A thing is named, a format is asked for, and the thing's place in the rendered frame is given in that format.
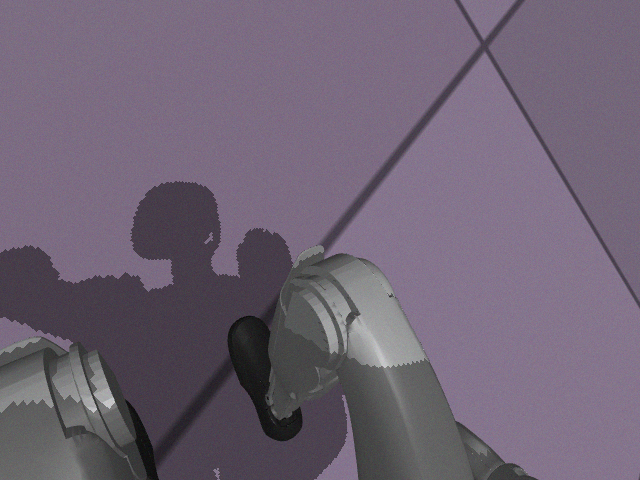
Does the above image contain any right robot arm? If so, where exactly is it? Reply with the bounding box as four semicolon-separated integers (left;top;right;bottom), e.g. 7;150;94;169
487;463;538;480

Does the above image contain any right robot foot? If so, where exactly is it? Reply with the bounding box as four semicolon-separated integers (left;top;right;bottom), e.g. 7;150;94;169
228;316;302;441

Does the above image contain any right robot hand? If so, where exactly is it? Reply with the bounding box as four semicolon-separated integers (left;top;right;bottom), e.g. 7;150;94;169
456;421;506;480

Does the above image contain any left robot foot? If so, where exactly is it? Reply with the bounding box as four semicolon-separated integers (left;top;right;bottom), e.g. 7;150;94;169
125;399;159;480

